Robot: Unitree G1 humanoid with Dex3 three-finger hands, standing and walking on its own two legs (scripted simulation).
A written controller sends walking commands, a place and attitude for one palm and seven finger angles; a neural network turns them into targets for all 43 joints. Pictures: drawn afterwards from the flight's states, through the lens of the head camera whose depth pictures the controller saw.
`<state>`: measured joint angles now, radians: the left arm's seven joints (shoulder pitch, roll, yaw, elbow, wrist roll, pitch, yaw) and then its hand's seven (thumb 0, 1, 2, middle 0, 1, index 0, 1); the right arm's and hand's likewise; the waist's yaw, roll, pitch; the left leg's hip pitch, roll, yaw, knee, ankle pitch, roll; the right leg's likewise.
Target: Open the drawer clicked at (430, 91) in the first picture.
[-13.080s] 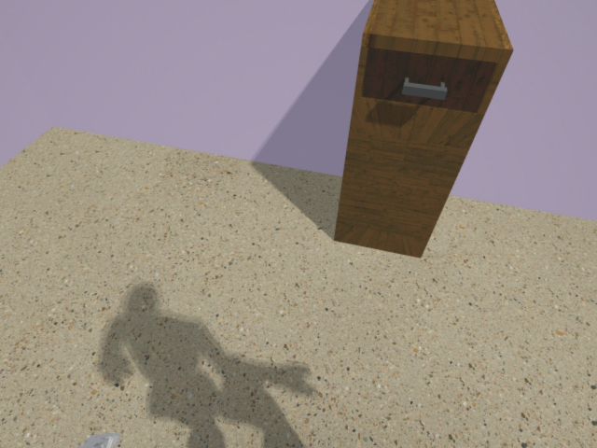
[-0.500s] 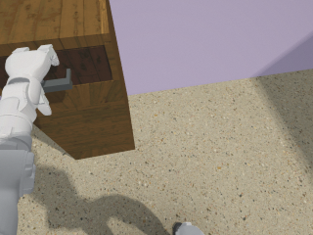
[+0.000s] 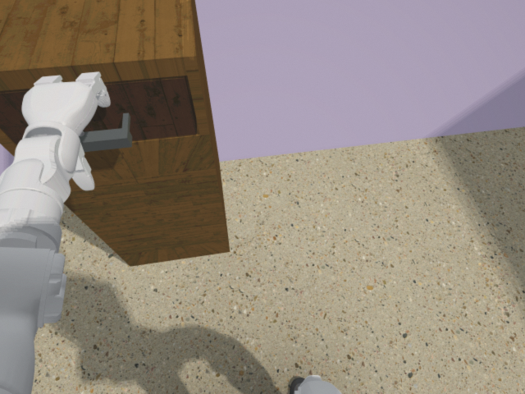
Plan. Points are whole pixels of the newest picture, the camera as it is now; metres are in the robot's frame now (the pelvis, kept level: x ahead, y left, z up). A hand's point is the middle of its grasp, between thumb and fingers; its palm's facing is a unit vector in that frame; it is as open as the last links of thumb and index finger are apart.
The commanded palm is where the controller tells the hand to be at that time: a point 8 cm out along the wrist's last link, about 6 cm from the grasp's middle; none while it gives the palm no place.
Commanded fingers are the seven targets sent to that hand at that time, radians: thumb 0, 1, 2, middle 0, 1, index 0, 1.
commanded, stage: lower the fingers behind the handle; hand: left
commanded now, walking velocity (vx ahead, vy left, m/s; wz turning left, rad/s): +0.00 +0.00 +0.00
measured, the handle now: (96, 131) +0.56 +0.26 +0.02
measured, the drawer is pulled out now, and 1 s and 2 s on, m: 0.00 0.00 0.00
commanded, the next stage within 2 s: close the thumb around the handle in 1.66 s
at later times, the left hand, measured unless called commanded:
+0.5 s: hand (81, 149) +0.50 +0.26 +0.05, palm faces -0.07 -0.02 -1.00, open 13.8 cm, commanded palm +0.49 +0.26 +0.10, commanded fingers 0.00 -0.50 0.30 -0.30 -1.20 -0.30 -1.20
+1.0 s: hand (98, 157) +0.51 +0.25 +0.01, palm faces -0.09 -0.02 -1.00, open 13.8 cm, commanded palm +0.50 +0.26 +0.06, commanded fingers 0.00 -0.50 0.30 -0.30 -1.20 -0.30 -1.20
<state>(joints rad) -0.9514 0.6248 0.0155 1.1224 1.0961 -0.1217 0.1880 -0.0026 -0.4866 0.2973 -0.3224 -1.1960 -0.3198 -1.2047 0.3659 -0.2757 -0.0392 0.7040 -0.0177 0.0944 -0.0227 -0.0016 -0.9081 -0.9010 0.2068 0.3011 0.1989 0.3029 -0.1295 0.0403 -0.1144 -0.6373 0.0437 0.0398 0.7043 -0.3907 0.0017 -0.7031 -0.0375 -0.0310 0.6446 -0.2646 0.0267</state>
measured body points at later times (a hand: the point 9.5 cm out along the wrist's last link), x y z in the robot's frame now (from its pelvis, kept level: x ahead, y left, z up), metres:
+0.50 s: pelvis +0.00 +0.00 -0.01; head +0.11 +0.00 +0.43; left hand +0.50 +0.26 +0.10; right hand -0.02 -0.29 -0.13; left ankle -0.04 +0.11 -0.71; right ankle +0.01 -0.14 -0.71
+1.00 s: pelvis -0.01 +0.00 -0.02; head +0.12 +0.01 +0.41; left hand +0.50 +0.25 +0.07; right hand -0.04 -0.27 -0.14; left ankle -0.04 +0.11 -0.71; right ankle +0.01 -0.14 -0.71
